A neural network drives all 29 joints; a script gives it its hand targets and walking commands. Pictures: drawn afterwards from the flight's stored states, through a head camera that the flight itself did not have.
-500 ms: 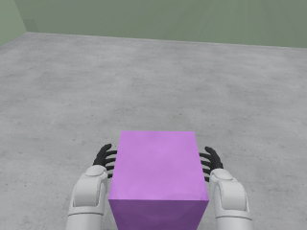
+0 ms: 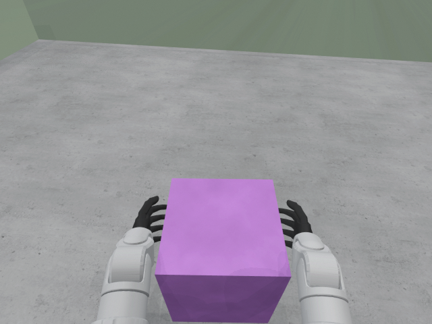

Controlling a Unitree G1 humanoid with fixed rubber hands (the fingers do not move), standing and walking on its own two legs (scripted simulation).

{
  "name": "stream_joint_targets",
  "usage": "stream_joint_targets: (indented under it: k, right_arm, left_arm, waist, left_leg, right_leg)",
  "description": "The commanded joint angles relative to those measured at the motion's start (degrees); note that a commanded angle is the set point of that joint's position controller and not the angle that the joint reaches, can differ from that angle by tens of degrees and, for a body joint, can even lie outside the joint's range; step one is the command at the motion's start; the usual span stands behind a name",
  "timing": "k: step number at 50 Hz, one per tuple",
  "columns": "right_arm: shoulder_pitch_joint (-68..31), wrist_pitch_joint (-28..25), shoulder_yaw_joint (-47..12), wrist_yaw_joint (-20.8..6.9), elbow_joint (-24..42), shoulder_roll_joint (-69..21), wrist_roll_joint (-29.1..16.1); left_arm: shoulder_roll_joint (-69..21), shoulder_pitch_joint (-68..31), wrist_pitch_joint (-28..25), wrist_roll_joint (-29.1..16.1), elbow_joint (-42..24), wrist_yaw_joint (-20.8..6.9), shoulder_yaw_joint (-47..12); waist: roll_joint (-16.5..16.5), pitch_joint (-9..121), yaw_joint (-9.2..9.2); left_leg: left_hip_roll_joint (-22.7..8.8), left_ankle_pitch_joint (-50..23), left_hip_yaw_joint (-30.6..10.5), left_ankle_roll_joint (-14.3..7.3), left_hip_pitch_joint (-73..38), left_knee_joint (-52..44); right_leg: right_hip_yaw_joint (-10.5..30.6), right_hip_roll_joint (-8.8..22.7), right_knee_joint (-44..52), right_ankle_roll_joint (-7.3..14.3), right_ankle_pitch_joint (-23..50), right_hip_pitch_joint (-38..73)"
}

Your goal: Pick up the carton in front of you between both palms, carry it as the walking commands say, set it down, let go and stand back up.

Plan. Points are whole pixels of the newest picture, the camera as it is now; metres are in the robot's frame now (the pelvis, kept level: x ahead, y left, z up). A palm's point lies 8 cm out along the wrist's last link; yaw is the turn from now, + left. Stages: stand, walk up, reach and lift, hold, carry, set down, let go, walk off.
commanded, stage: carry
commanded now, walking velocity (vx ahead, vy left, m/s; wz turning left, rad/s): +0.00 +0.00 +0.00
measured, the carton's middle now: (221, 252) +0.31 +0.00 -0.04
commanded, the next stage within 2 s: hold in 0.02 s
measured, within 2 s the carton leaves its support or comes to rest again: neither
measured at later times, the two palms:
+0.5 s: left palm (138, 257) +0.24 +0.14 +0.05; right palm (313, 263) +0.24 -0.16 +0.05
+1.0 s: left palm (158, 250) +0.30 +0.13 -0.02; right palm (304, 259) +0.29 -0.17 -0.02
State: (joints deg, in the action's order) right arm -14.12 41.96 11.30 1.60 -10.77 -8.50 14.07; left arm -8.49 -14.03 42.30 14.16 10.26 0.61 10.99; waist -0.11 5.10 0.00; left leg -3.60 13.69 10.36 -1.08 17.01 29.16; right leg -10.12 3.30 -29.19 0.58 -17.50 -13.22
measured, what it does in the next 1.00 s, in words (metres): shifts its weight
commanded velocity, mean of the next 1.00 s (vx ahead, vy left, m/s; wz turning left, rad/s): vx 0.00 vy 0.00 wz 0.00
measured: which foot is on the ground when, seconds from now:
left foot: down 0.00-1.00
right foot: down 0.00-1.00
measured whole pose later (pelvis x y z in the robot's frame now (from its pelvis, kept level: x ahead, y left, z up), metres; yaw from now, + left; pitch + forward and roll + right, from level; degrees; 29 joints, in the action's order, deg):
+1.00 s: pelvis -0.07 +0.00 -0.02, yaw -4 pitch +1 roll +1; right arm -39.8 24.6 34.1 -3.7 -39.5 -8.4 29.3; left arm -12.4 -38.9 26.2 28.5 35.3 -1.5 35.2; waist -1.1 -7.7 -1.2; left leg 2.0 13.8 0.0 -1.1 27.5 40.3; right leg 3.7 -2.0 -42.8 0.1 -17.4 -26.3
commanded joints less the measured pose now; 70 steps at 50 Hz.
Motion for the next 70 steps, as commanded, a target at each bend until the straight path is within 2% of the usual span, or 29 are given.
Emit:
stream_joint_targets:
  k: [1, 2, 3, 4, 5, 7, 8, 9, 10, 13, 20, 28, 32, 36, 37, 41, 45, 48, 51, 56, 61, 63, 65, 70]
  right_arm:
    - [-27.1, -1.7, -31.9, -13.3, 3.3, -50.3, -14.4]
    - [-20.5, -1.4, -30.5, -13.5, 3.2, -51.8, -13.5]
    - [-21.8, -2.5, -30.5, -13.1, 4.8, -51.1, -13.0]
    - [-21.2, -2.9, -29.2, -12.9, 4.3, -48.9, -12.5]
    - [-23.1, -3.0, -29.2, -13.0, 4.2, -49.6, -12.0]
    - [-22.6, -3.4, -28.9, -12.7, 3.9, -49.4, -12.5]
    - [-22.6, -3.7, -28.3, -12.4, 3.3, -49.4, -12.4]
    - [-25.1, -3.7, -29.2, -12.9, 3.0, -49.1, -12.5]
    - [-24.9, -3.6, -29.2, -13.2, 2.7, -49.6, -12.2]
    - [-25.6, -3.7, -28.3, -13.4, 1.0, -50.4, -12.4]
    - [-29.3, -3.4, -25.1, -14.7, -3.5, -51.7, -10.9]
    - [-36.9, -4.6, -23.2, -16.7, -8.1, -54.4, -10.5]
    - [-47.1, -7.0, -17.7, -18.0, -16.5, -53.7, -7.8]
    - [-54.3, -9.1, -8.0, -17.3, -24.8, -50.2, -3.4]
    - [-54.8, -9.3, -4.8, -16.7, -26.7, -48.5, -1.7]
    - [-53.9, -10.3, 6.3, -13.9, -31.8, -40.2, 6.3]
    - [-51.4, -14.1, 10.9, -12.2, -32.4, -32.1, 10.7]
    - [-50.5, -18.9, 9.6, -11.8, -31.9, -30.9, 10.1]
    - [-50.8, -25.0, 4.9, -11.9, -30.8, -34.3, 6.9]
    - [-52.8, -34.3, -8.4, -11.9, -29.4, -42.0, 0.4]
    - [-55.6, -36.2, -22.2, -11.0, -20.8, -47.4, -6.3]
    - [-54.6, -35.3, -24.6, -10.6, -19.7, -48.2, -7.6]
    - [-53.5, -33.7, -24.9, -10.7, -20.7, -49.0, -7.7]
    - [-54.5, -29.7, -21.1, -12.1, -25.1, -49.6, -6.3]
  left_arm:
    - [-50.3, -26.4, -2.0, -13.8, -2.8, -12.3, -31.6]
    - [-51.8, -20.0, -1.6, -13.7, -4.0, -12.4, -30.0]
    - [-50.8, -22.1, -2.5, -13.2, -5.8, -12.0, -30.2]
    - [-49.6, -20.0, -2.6, -12.5, -5.4, -11.6, -29.7]
    - [-50.0, -23.3, -2.6, -12.2, -6.1, -11.8, -30.1]
    - [-49.8, -22.4, -2.8, -12.7, -5.0, -11.9, -29.8]
    - [-48.5, -22.2, -3.0, -12.4, -4.7, -11.9, -29.8]
    - [-49.4, -23.1, -3.1, -11.7, -3.9, -11.7, -28.9]
    - [-50.0, -24.2, -3.0, -12.0, -4.1, -12.0, -29.5]
    - [-50.4, -24.6, -3.0, -11.7, -2.3, -12.1, -28.9]
    - [-51.9, -28.2, -2.5, -10.3, 2.2, -13.4, -26.3]
    - [-54.4, -35.6, -3.1, -10.1, 6.4, -16.0, -24.3]
    - [-55.9, -46.0, -4.6, -8.6, 14.1, -16.8, -19.4]
    - [-55.2, -51.8, -5.9, -4.2, 23.6, -14.7, -10.4]
    - [-53.7, -52.2, -6.2, -2.5, 25.6, -13.8, -7.2]
    - [-44.5, -51.2, -8.3, 4.8, 30.0, -10.5, 5.3]
    - [-35.3, -49.0, -12.8, 9.3, 29.7, -8.2, 11.9]
    - [-32.6, -47.9, -17.8, 9.7, 28.5, -7.1, 11.4]
    - [-36.4, -48.2, -23.8, 7.6, 26.8, -7.0, 6.3]
    - [-44.5, -51.6, -33.2, 1.5, 24.9, -8.5, -7.3]
    - [-48.9, -54.2, -35.3, -5.6, 17.0, -9.4, -21.4]
    - [-49.3, -53.0, -34.5, -7.1, 16.0, -9.6, -23.4]
    - [-49.6, -52.1, -33.1, -7.1, 16.6, -10.3, -23.1]
    - [-49.6, -52.7, -29.0, -5.5, 20.8, -12.4, -18.4]
  waist:
    - [0.1, 13.7, 0.04]
    - [-2.0, 8.6, -0.24]
    - [-1.1, 12.3, -0.13]
    - [-0.6, 12.9, -0.80]
    - [0.0, 9.8, -0.19]
    - [-0.5, 10.6, 0.39]
    - [-2.4, 11.3, 0.37]
    - [0.7, 10.2, -0.67]
    - [-0.2, 8.7, -0.29]
    - [-0.3, 9.2, -0.37]
    - [-0.6, 4.1, -0.20]
    - [-2.3, 2.6, -0.23]
    - [-1.3, 1.0, -0.41]
    - [3.2, -1.1, -0.01]
    - [3.5, -2.2, 0.12]
    - [1.5, -5.1, -0.19]
    - [-0.6, -2.5, -1.53]
    - [-0.9, 2.6, -2.26]
    - [-1.3, 9.7, -2.50]
    - [-1.4, 28.7, -2.02]
    - [-1.1, 57.5, -2.81]
    - [-1.1, 60.5, -2.94]
    - [-1.4, 58.4, -3.28]
    - [-2.6, 49.9, -3.75]
  left_leg:
    - [-6.3, -13.9, -6.5, -0.2, -6.5, -3.4]
    - [8.2, -30.3, -15.0, -1.0, -19.2, -5.0]
    - [7.5, -36.1, -16.4, -0.7, -21.8, -4.6]
    - [7.1, -29.3, -16.1, -0.6, -23.3, -6.7]
    - [7.3, -27.0, -15.6, 0.2, -21.6, -7.0]
    - [8.0, -31.8, -15.8, 0.7, -23.6, -6.3]
    - [8.0, -29.3, -15.6, 0.7, -26.4, -6.6]
    - [8.2, -21.1, -15.1, 0.6, -25.4, -8.1]
    - [8.3, -21.4, -15.0, 0.8, -22.1, -8.2]
    - [8.3, -22.6, -15.4, 0.6, -24.3, -7.8]
    - [7.6, -8.4, -14.7, -0.2, -22.3, -9.0]
    - [7.9, 0.7, -13.9, -0.1, -23.2, -7.3]
    - [7.2, 11.3, -15.4, 0.5, -19.4, -6.8]
    - [5.8, 17.7, -17.3, 0.1, -13.6, -7.8]
    - [5.7, 18.4, -17.2, 0.0, -12.4, -7.7]
    - [6.6, 15.8, -15.6, 0.3, -9.6, -4.4]
    - [7.6, 11.6, -14.2, 0.6, -4.7, 0.7]
    - [8.5, 4.0, -13.3, 0.8, 1.4, 5.6]
    - [9.5, -4.2, -13.1, 0.8, 4.7, 10.7]
    - [10.5, -14.0, -13.1, 1.5, 9.9, 20.9]
    - [11.4, -25.1, -12.8, 2.1, 13.2, 30.6]
    - [11.6, -25.0, -12.3, 2.4, 17.9, 32.9]
    - [11.8, -21.2, -11.8, 2.6, 24.9, 34.4]
    - [11.9, -11.6, -10.8, 2.2, 38.3, 37.5]
  right_leg:
    - [6.2, 6.5, 4.3, 0.5, 13.7, 2.9]
    - [15.4, -7.5, 6.6, 0.9, 32.8, 7.6]
    - [16.4, -7.2, 6.1, 1.0, 37.6, 8.1]
    - [16.4, -6.7, 7.8, 1.1, 31.2, 9.7]
    - [15.9, -7.3, 7.8, 1.0, 28.3, 9.2]
    - [16.6, -7.6, 8.3, 0.3, 32.1, 10.3]
    - [16.4, -7.7, 10.1, 0.1, 27.3, 8.7]
    - [16.2, -7.4, 10.0, 0.2, 22.9, 8.6]
    - [16.1, -7.8, 9.7, 0.3, 23.2, 9.6]
    - [16.2, -7.7, 10.1, 0.1, 22.5, 8.6]
    - [16.1, -6.6, 12.0, 1.4, 7.5, 3.9]
    - [16.4, -4.7, 13.9, 3.3, -5.2, -2.3]
    - [15.8, -5.1, 11.0, 3.8, -12.4, -3.0]
    - [14.4, -6.9, 5.3, 2.9, -10.5, -1.2]
    - [14.2, -7.1, 4.5, 2.8, -10.4, -1.4]
    - [13.3, -7.5, 2.2, 2.8, -10.7, -6.7]
    - [12.6, -8.2, -2.0, 1.6, -8.3, -13.7]
    - [13.1, -9.0, -6.1, 0.9, -3.0, -18.6]
    - [13.4, -10.0, -10.0, 0.9, 2.0, -23.3]
    - [13.5, -11.4, -18.6, -0.1, 10.6, -29.5]
    - [14.1, -12.0, -28.2, -1.5, 22.9, -30.4]
    - [14.3, -12.2, -30.6, -1.9, 23.8, -32.4]
    - [14.4, -12.3, -32.3, -2.2, 21.4, -35.4]
    - [14.0, -12.2, -35.2, -2.0, 12.7, -44.9]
